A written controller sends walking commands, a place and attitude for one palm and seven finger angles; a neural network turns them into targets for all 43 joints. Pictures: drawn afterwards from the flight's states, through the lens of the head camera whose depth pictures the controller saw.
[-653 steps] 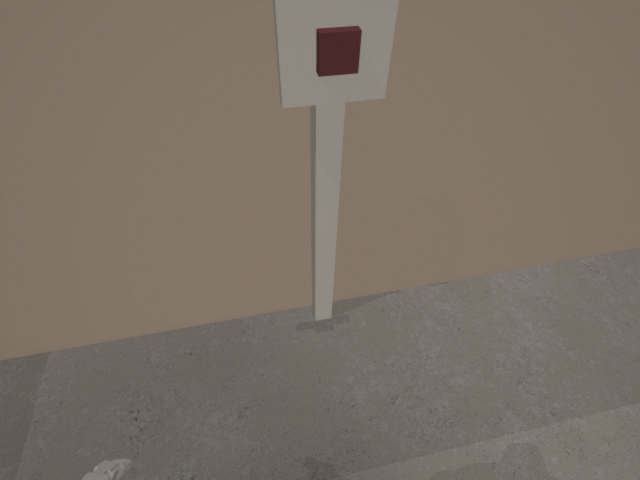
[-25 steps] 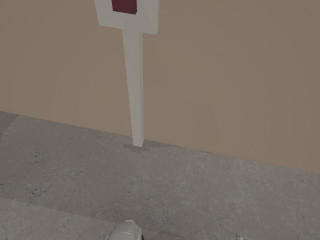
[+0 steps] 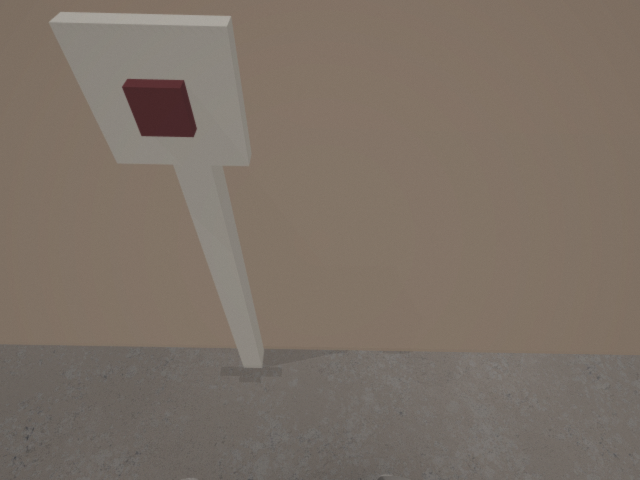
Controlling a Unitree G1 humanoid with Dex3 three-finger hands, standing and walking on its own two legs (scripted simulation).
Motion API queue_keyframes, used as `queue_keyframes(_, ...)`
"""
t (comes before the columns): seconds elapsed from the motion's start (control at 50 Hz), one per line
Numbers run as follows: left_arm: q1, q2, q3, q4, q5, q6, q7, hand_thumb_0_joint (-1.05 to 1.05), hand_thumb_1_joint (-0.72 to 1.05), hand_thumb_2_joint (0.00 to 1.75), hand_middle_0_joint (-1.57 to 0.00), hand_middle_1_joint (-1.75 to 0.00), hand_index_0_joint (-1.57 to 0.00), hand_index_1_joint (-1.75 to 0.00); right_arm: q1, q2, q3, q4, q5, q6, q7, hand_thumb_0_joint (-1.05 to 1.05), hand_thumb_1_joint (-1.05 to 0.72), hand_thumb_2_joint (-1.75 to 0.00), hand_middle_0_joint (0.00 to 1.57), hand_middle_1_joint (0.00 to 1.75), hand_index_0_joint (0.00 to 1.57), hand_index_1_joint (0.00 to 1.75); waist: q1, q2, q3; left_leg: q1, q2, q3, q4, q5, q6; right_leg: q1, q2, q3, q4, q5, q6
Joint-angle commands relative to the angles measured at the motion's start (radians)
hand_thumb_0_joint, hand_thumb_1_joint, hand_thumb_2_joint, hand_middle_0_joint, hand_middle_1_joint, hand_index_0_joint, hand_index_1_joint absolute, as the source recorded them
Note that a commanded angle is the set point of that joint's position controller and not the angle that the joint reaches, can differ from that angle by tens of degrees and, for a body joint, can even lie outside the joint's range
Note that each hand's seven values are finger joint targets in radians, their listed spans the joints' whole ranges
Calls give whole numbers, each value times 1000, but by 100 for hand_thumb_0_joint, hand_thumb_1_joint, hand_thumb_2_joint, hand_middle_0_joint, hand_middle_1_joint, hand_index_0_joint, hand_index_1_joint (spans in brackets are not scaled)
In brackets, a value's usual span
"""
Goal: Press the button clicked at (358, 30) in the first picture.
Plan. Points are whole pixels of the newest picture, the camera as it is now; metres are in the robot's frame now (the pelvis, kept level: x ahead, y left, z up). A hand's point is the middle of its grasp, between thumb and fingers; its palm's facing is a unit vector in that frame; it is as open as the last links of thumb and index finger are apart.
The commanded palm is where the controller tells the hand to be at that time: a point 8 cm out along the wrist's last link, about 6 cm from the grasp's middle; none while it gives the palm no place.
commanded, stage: come to a stop and stand still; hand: left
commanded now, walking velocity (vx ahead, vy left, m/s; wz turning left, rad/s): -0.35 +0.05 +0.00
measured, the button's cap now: (162, 107) +0.52 +0.21 +0.20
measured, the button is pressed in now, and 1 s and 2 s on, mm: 0 0 0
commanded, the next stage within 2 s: look again from close up in 1.86 s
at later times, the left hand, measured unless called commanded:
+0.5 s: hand out of the picture +0.02 +0.26 -0.18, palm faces +0.10 -0.98 -0.19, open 7.4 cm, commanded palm none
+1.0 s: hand out of the picture -0.01 +0.18 -0.16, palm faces +0.01 -0.97 -0.24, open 7.3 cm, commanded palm none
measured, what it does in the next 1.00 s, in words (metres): steps on the spot: right foot, then left foot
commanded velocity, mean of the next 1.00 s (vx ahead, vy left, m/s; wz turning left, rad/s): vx -0.01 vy -0.05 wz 0.00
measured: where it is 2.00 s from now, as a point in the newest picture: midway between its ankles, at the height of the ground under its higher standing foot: outside the picture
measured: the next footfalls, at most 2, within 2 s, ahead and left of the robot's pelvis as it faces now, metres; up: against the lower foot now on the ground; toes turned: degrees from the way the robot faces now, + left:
right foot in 0.02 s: +0.11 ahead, -0.12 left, +0.00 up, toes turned -6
left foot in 0.38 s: +0.03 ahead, +0.15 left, +0.00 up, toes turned +5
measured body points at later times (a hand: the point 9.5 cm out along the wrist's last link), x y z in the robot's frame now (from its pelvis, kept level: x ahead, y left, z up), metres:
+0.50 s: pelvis -0.02 +0.06 +0.00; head -0.03 +0.09 +0.45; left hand +0.01 +0.31 -0.17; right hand +0.05 -0.18 -0.13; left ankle -0.01 +0.15 -0.73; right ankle +0.01 -0.10 -0.68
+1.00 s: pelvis -0.04 +0.00 +0.01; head -0.04 -0.02 +0.46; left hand -0.01 +0.23 -0.14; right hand -0.10 -0.22 -0.16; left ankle -0.01 +0.15 -0.73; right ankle -0.07 -0.11 -0.73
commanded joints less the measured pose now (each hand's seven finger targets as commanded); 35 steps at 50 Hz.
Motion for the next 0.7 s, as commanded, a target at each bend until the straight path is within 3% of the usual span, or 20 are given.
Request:
queue_keyframes(0.0, 266, 186, 31, 34, 4, -48, 32, 0, 90, 90, -20, -30, -20, -30, 60, -116, -34, -46, 33, 1, -15, 0, -90, -90, 20, 30, 20, 30, 110, -37, -218, -259, 113, -83, 334, 540, -80, 484, -236, 230, -64, 1014, -131)
queue_keyframes(0.02, 290, 231, 36, 44, -3, -47, 35, 0, 90, 90, -20, -30, -20, -30, 35, -112, -39, -63, 39, 18, -16, 0, -90, -90, 20, 30, 20, 30, 115, -61, -219, -334, 25, -99, 490, -139, -108, 494, -392, 283, -82, 1304, -267)
queue_keyframes(0.04, 249, 225, 36, 37, -1, -41, 41, 0, 90, 90, -20, -30, -20, -30, -10, -92, -40, -68, 38, 31, -19, 0, -90, -90, 20, 30, 20, 30, 115, -54, -183, -363, 32, -177, 580, -272, -92, 434, -414, 254, -129, 1213, -299)
queue_keyframes(0.08, 160, 191, 40, 5, 5, -30, 50, 0, 90, 90, -20, -30, -20, -30, -54, -75, -42, -76, 27, 60, -15, 0, -90, -90, 20, 30, 20, 30, 103, -61, -125, -377, 53, -236, 663, -247, -90, 283, -367, 253, -174, 963, -272)
queue_keyframes(0.12, 88, 178, 40, -17, 5, -19, 55, 0, 90, 90, -20, -30, -20, -30, -57, -74, -47, -76, 23, 80, -9, 0, -90, -90, 20, 30, 20, 30, 74, -39, -103, -381, 48, -245, 646, -198, -94, 227, -327, 191, -202, 854, -225)
queue_keyframes(0.18, 31, 190, 47, -47, 9, -10, 49, 0, 90, 90, -20, -30, -20, -30, -48, -80, -53, -94, 16, 97, 5, 0, -90, -90, 20, 30, 20, 30, 53, -146, -125, -354, 41, -227, 604, -115, -110, 157, -279, 135, -225, 641, -194)
queue_keyframes(0.26, 1, 209, 58, -68, 19, 4, 37, 0, 90, 90, -20, -30, -20, -30, -62, -95, -54, -126, 14, 85, 13, 0, -90, -90, 20, 30, 20, 30, 46, -222, -136, -300, 40, -203, 426, -63, -110, 123, -232, 135, -223, 354, -166)
queue_keyframes(0.3, -4, 208, 58, -68, 17, 11, 28, 0, 90, 90, -20, -30, -20, -30, -34, -106, -53, -124, 14, 70, 13, 0, -90, -90, 20, 30, 20, 30, 26, -226, -146, -208, 26, -169, 237, 55, -106, 84, -193, 130, -186, 165, -124)
queue_keyframes(0.32, 1, 194, 54, -66, 12, 16, 25, 0, 90, 90, -20, -30, -20, -30, -8, -112, -52, -116, 15, 62, 15, 0, -90, -90, 20, 30, 20, 30, 12, -184, -152, -107, 32, -175, 111, 159, -102, 13, -166, 124, -141, 13, -85)
queue_keyframes(0.34, 18, 152, 42, -72, 1, 25, 21, 0, 90, 90, -20, -30, -20, -30, 4, -160, -56, -114, 11, 49, 14, 0, -90, -90, 20, 30, 20, 30, 4, 0, -127, -80, 100, -274, -20, 130, -93, -69, -94, 87, -15, -161, -44)
queue_keyframes(0.36, 65, 75, 29, -81, -9, 34, 19, 0, 90, 90, -20, -30, -20, -30, -41, -246, -69, -144, -3, 36, 11, 0, -90, -90, 20, 30, 20, 30, 20, 321, -63, -218, 327, -572, -211, 43, -42, -138, 26, 33, 151, -356, 25)
queue_keyframes(0.38, 53, 102, 33, -77, -3, 41, 21, 0, 90, 90, -20, -30, -20, -30, -130, -286, -69, -181, -13, 43, 3, 0, -90, -90, 20, 30, 20, 30, 25, 307, 13, -410, 399, -655, -303, -110, 21, -63, 33, 123, 255, -356, 20)
queue_keyframes(0.4, 61, 127, 44, -56, 3, 51, 15, 0, 90, 90, -20, -30, -20, -30, -214, -274, -63, -200, -17, 42, -4, 0, -90, -90, 20, 30, 20, 30, 52, 262, 50, -469, 373, -618, -344, -247, 28, -38, 12, 169, 322, -287, 17)
queue_keyframes(0.42, 74, 138, 50, -39, 12, 52, 7, 0, 90, 90, -20, -30, -20, -30, -248, -255, -58, -204, -16, 39, -9, 0, -90, -90, 20, 30, 20, 30, 71, 250, 72, -471, 335, -595, -343, -279, 8, -60, 20, 170, 383, -238, 15)
queue_keyframes(0.46, 133, 148, 55, -4, 12, 50, -8, 0, 90, 90, -20, -30, -20, -30, -261, -245, -50, -208, -14, 35, -14, 0, -90, -90, 20, 30, 20, 30, 87, 184, 100, -406, 287, -508, -319, -216, -10, -116, 38, 171, 465, -165, 28)
queue_keyframes(0.52, 179, 146, 51, 20, 10, 40, -15, 0, 90, 90, -20, -30, -20, -30, -202, -232, -55, -188, -2, 27, -23, 0, -90, -90, 20, 30, 20, 30, 69, 115, 28, -203, 264, -420, -278, -47, -8, -173, 39, 161, 482, -100, 47)
queue_keyframes(0.6, 153, 145, 48, -1, 13, 38, -14, 0, 90, 90, -20, -30, -20, -30, -95, -235, -64, -156, -5, 24, -28, 0, -90, -90, 20, 30, 20, 30, 23, 121, -34, -65, 303, -440, -245, 107, 27, -181, 26, 158, 414, -148, 56)
queue_keyframes(0.68, 141, 121, 33, 4, 7, 39, -18, 0, 90, 90, -20, -30, -20, -30, -66, -243, -65, -130, -6, 27, -29, 0, -90, -90, 20, 30, 20, 30, 7, 163, -69, -8, 316, -430, -213, 254, 64, -118, 10, 113, 263, -232, 57)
